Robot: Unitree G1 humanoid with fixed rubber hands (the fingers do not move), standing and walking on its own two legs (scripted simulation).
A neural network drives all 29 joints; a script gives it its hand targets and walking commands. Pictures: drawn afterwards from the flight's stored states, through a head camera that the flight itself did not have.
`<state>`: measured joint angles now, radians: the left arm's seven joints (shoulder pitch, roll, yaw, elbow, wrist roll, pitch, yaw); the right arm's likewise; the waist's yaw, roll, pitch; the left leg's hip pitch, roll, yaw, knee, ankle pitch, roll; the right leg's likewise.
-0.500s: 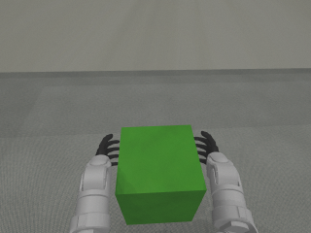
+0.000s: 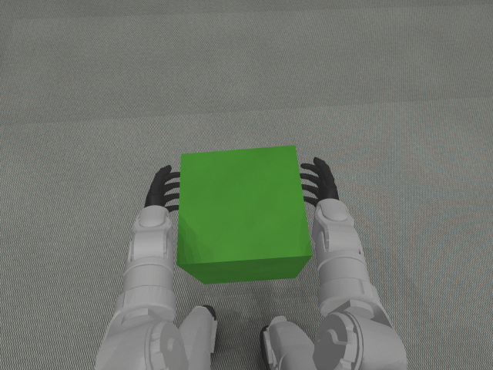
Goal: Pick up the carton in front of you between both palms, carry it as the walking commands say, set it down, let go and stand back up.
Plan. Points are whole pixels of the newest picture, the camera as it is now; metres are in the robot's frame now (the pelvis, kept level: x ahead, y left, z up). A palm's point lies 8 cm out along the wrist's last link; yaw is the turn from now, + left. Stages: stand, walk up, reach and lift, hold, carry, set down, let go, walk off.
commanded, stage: set down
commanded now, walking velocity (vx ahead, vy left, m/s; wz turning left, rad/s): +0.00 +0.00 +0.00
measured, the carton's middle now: (244, 222) +0.36 +0.01 -0.15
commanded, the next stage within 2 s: none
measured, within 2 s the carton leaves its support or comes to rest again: rests again in 1.80 s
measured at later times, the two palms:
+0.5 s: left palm (167, 215) +0.39 +0.18 -0.21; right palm (294, 209) +0.41 -0.11 -0.21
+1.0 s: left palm (172, 227) +0.41 +0.21 -0.39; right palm (273, 209) +0.46 -0.08 -0.36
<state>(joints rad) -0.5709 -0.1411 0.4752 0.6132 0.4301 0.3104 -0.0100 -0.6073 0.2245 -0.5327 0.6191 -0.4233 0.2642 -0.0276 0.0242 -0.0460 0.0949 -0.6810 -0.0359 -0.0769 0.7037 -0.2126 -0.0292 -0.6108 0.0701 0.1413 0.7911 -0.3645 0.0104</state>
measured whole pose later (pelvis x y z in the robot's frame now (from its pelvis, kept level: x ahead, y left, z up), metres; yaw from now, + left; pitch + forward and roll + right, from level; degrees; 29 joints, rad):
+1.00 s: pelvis -0.06 +0.03 -0.26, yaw -5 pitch +47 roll -6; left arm -1.02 0.01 0.44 0.66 0.20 0.30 0.16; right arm -1.16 -0.04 -0.40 0.84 -0.16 0.22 -0.09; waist 0.06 -0.06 -0.08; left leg -2.14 -0.13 -0.15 1.74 -0.41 -0.07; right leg -2.02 0.17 0.07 1.79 -0.61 0.08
